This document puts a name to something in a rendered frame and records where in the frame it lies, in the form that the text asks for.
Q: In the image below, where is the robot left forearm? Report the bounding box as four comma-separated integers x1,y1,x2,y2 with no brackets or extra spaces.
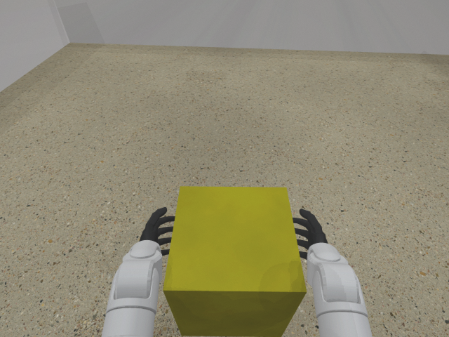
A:
101,240,162,337

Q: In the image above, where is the carton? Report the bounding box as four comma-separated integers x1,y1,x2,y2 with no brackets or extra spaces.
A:
163,186,307,337

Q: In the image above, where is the left robot hand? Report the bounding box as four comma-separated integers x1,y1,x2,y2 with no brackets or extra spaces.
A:
139,207,175,256

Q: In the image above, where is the robot right forearm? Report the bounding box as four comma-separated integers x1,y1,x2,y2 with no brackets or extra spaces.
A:
307,243,373,337

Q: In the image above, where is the right robot hand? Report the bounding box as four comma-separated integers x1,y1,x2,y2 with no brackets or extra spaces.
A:
293,209,328,259

